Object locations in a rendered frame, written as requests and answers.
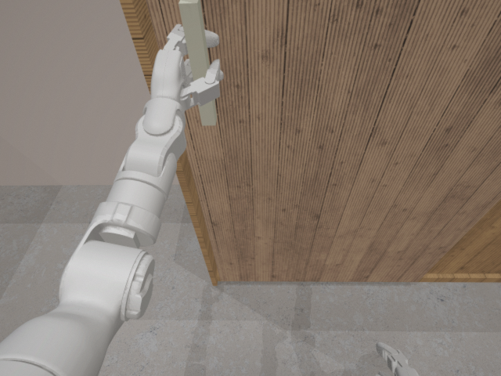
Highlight left robot upper arm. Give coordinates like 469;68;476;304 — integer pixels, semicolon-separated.
0;240;155;376

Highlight wardrobe door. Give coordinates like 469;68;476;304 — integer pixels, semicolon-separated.
146;0;501;282
427;199;501;273

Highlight handle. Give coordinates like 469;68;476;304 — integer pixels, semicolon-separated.
178;0;217;125

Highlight right robot hand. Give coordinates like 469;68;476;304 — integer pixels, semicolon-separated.
375;342;419;376

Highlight left robot hand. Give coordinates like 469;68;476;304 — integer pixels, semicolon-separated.
150;24;224;113

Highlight robot left forearm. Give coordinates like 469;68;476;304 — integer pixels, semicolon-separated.
59;98;186;302

